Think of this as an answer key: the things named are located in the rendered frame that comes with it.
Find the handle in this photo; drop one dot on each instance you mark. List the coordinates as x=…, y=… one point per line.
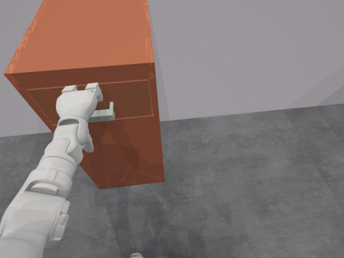
x=103, y=115

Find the robot left upper arm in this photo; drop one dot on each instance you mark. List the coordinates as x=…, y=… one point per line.
x=36, y=222

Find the left robot forearm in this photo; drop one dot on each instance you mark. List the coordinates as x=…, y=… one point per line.
x=55, y=171

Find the left robot hand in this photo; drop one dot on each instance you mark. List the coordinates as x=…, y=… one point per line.
x=80, y=103

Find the drawer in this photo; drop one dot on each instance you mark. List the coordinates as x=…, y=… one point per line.
x=130, y=98

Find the cabinet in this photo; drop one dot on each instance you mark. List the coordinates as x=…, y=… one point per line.
x=73, y=42

